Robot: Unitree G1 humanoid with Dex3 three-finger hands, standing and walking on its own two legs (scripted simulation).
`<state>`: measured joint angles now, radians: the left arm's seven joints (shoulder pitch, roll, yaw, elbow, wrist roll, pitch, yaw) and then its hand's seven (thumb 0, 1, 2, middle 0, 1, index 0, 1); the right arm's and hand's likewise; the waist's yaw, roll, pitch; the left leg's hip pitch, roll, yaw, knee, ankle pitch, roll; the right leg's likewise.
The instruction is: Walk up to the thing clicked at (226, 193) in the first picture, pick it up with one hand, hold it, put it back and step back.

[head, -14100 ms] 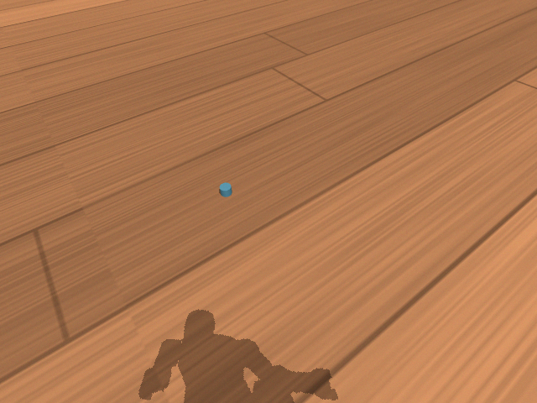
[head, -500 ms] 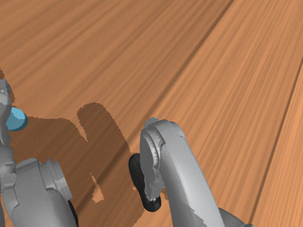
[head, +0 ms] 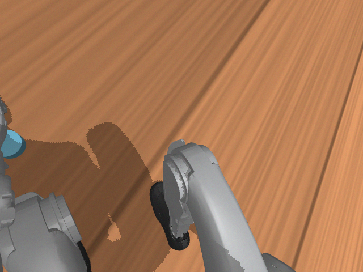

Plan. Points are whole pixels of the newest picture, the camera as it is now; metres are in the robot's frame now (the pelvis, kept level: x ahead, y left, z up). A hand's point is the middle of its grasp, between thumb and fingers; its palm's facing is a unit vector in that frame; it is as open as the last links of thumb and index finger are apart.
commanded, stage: close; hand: left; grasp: from above
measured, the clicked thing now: (7, 144) +0.43 +0.24 -0.29
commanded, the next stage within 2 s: settle in 1.30 s
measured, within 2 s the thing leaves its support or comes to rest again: neither
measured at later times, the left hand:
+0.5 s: hand out of the picture +0.43 +0.26 -0.25, palm faces -0.46 -0.09 -0.88, open 11.7 cm
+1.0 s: hand out of the picture +0.43 +0.26 -0.25, palm faces -0.46 -0.10 -0.88, open 9.8 cm
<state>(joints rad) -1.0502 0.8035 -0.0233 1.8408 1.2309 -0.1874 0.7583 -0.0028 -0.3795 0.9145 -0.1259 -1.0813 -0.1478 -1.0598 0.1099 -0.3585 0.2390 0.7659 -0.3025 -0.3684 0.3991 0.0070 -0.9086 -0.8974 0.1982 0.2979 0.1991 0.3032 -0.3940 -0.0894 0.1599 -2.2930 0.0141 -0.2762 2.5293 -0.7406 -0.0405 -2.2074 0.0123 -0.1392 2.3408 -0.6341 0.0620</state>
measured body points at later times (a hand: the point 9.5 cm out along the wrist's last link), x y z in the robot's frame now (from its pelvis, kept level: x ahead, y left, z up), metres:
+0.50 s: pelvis +0.00 +0.00 +0.00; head +0.27 +0.11 +0.34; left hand +0.45 +0.26 -0.20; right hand +0.04 -0.24 -0.06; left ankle +0.06 +0.13 -0.28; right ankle +0.12 -0.13 -0.28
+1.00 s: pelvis +0.00 +0.00 +0.00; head +0.27 +0.11 +0.34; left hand +0.45 +0.26 -0.20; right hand +0.04 -0.24 -0.06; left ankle +0.06 +0.13 -0.28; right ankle +0.12 -0.13 -0.28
